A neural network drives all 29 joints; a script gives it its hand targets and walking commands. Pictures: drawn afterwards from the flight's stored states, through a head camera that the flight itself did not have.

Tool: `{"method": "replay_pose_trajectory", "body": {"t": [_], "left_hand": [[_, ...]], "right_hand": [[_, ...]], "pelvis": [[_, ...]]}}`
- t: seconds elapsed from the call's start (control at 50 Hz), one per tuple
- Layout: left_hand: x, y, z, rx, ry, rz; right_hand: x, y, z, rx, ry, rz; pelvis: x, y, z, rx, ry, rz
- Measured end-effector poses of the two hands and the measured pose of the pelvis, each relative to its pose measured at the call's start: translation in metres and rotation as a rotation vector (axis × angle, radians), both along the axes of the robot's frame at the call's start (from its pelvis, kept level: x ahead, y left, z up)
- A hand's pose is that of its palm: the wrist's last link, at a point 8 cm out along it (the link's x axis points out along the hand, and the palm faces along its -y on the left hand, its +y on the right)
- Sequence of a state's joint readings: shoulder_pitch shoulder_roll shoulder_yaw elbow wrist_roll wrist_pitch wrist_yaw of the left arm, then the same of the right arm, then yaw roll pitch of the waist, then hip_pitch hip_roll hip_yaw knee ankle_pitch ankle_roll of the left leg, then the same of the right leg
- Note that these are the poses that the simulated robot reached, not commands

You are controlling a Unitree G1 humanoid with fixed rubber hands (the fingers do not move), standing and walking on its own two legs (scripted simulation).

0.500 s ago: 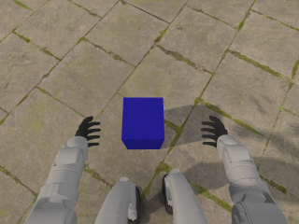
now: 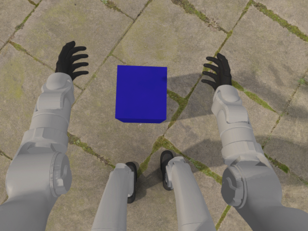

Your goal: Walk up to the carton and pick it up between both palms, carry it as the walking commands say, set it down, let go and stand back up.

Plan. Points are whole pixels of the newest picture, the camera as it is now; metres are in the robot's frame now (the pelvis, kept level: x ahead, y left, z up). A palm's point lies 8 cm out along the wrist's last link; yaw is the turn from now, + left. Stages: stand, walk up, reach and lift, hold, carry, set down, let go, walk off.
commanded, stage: reach and lift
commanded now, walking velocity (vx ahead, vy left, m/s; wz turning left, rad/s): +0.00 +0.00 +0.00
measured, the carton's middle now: (141, 98) +0.49 +0.01 -0.52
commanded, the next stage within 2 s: none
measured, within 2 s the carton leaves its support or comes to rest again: neither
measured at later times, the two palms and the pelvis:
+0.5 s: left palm (74, 65) +0.52 +0.19 -0.15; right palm (210, 76) +0.48 -0.19 -0.16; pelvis +0.00 +0.00 -0.03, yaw +1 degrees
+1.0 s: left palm (93, 81) +0.52 +0.18 -0.32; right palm (195, 88) +0.48 -0.19 -0.32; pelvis -0.03 +0.00 -0.19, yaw +0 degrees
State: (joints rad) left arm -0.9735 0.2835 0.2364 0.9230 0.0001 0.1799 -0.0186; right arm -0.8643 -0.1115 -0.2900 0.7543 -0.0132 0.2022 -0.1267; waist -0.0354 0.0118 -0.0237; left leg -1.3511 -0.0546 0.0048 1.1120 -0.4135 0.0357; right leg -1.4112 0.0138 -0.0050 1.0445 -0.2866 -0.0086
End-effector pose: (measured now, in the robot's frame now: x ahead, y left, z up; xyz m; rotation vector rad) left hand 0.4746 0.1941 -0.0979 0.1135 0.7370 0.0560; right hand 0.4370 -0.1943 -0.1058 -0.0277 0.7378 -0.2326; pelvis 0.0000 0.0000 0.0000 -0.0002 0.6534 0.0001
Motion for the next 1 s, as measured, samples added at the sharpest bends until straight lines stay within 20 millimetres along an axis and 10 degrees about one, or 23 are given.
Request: {"method": "replay_pose_trajectory", "body": {"t": [0.22,0.42,1.0], "left_hand": [[0.044,0.001,-0.008,-0.01,-0.082,-0.007],[0.044,-0.003,-0.033,-0.022,-0.067,-0.021],[0.045,-0.01,-0.219,-0.029,-0.073,0.005]], "right_hand": [[0.043,0.006,-0.012,0.001,-0.077,0.002],[0.043,0.009,-0.035,0.01,-0.069,-0.011],[0.047,0.004,-0.218,0.005,-0.047,-0.008]], "pelvis": [[0.001,-0.002,-0.003,0.0,0.097,0.005],[0.005,0.0,-0.014,-0.006,0.175,0.016],[-0.034,-0.003,-0.189,-0.024,0.171,0.026]]}}
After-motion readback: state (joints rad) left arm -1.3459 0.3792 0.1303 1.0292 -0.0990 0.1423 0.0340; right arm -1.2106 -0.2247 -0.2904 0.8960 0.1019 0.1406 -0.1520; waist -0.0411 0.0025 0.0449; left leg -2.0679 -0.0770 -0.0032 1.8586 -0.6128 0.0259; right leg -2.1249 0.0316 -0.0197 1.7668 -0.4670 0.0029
